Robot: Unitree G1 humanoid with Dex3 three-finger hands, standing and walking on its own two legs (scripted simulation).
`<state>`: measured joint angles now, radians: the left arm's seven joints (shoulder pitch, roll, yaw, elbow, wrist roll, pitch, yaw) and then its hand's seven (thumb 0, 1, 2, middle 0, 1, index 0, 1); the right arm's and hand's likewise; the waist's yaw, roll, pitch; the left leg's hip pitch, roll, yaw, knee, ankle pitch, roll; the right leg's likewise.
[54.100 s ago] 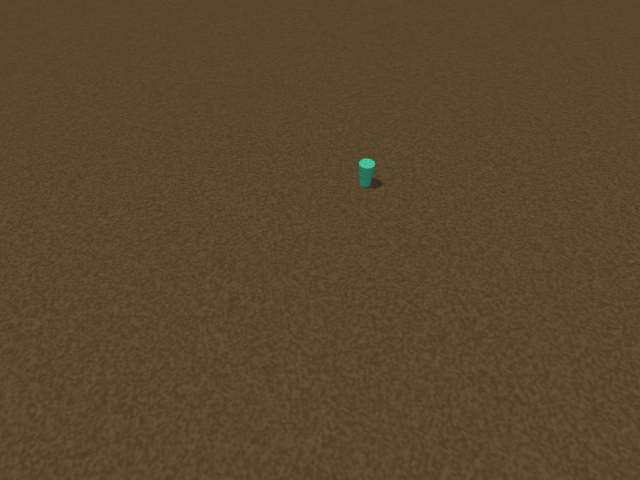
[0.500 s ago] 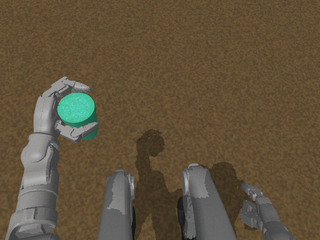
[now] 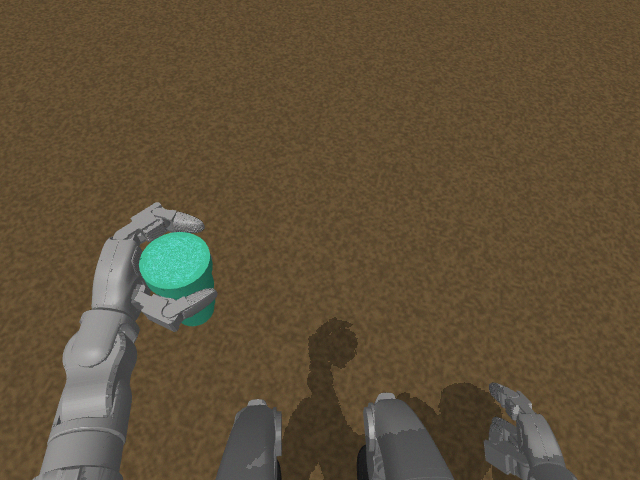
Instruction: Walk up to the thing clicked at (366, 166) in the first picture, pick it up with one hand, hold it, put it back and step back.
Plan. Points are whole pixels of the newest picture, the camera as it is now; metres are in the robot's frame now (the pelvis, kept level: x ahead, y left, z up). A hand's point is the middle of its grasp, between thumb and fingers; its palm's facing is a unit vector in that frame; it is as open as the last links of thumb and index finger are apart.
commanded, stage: lift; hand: left
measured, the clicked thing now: (186, 286) +0.35 +0.17 +0.00
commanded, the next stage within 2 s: hold in 1.02 s
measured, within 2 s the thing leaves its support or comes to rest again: neither
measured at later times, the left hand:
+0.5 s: hand (171, 245) +0.35 +0.16 +0.10, palm faces -0.11 -0.99 -0.01, open 10.1 cm
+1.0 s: hand (171, 233) +0.35 +0.16 +0.12, palm faces -0.13 -0.99 +0.01, open 10.1 cm
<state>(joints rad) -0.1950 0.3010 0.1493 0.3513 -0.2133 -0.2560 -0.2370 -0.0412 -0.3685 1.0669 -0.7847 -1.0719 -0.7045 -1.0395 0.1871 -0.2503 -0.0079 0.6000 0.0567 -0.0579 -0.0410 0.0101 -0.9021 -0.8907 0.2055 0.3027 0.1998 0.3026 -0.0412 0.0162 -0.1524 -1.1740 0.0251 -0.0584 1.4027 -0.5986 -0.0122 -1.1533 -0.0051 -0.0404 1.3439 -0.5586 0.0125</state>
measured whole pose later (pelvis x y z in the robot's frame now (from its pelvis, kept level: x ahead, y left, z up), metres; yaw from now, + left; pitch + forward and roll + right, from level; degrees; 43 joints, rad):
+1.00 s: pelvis +0.03 -0.01 +0.08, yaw +0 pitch +11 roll -1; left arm -0.14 0.25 0.14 0.45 -0.24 -0.35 -0.31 -0.04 -0.37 1.07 -0.79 -1.07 -0.71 -1.04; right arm 0.23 -0.24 0.00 0.65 0.03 -0.05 -0.05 0.01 -0.91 -0.89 0.21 0.30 0.20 0.30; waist -0.03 0.01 -0.07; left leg -0.68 0.03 -0.03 0.97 -0.48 -0.02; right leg -0.68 0.00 -0.02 0.94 -0.45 0.01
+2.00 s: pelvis +0.03 +0.00 +0.10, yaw +0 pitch +7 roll -1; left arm -0.12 0.24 0.13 0.43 -0.22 -0.32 -0.29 -0.04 -0.38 1.08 -0.79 -1.06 -0.71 -1.03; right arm 0.23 -0.23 -0.01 0.65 0.03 -0.04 -0.05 0.01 -0.91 -0.90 0.21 0.30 0.20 0.30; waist -0.02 0.01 -0.04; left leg -0.55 0.03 -0.02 0.87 -0.44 -0.01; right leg -0.55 0.00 -0.01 0.84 -0.41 0.01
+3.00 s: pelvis +0.03 -0.01 +0.10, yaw +0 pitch +7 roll -1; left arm -0.15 0.24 0.13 0.48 -0.22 -0.34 -0.30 -0.04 -0.37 1.07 -0.79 -1.06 -0.71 -1.02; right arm 0.23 -0.23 -0.01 0.67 0.03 -0.05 -0.05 0.01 -0.91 -0.90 0.21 0.30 0.20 0.30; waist -0.02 0.01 -0.05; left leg -0.55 0.03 -0.02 0.86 -0.44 -0.02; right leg -0.55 0.00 -0.01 0.84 -0.40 0.01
